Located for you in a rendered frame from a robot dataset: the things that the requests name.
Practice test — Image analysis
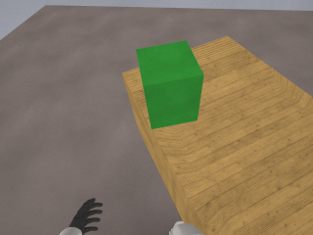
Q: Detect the robot right thigh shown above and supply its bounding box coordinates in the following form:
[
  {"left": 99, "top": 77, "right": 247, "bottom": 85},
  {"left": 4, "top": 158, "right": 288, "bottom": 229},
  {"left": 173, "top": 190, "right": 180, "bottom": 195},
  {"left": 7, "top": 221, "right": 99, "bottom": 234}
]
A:
[{"left": 169, "top": 223, "right": 203, "bottom": 235}]

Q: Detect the left robot hand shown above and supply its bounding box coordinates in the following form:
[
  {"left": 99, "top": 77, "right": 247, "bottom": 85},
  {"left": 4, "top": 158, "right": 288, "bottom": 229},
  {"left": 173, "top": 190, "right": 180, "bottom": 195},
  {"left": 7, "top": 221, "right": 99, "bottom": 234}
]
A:
[{"left": 69, "top": 198, "right": 103, "bottom": 235}]

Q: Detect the carton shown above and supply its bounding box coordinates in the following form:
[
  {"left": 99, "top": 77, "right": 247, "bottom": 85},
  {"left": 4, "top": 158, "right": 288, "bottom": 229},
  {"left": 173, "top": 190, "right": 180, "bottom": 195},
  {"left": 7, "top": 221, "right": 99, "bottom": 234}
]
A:
[{"left": 136, "top": 40, "right": 204, "bottom": 129}]

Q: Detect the pedestal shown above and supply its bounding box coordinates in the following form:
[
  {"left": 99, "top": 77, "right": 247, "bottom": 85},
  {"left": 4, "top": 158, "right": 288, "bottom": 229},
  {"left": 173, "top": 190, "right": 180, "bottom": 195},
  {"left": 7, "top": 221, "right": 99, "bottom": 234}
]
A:
[{"left": 122, "top": 35, "right": 313, "bottom": 235}]

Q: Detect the right robot shin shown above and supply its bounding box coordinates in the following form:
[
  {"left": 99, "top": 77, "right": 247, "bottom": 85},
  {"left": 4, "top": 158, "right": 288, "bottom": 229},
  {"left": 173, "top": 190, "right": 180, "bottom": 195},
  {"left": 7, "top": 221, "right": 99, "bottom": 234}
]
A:
[{"left": 174, "top": 221, "right": 184, "bottom": 226}]

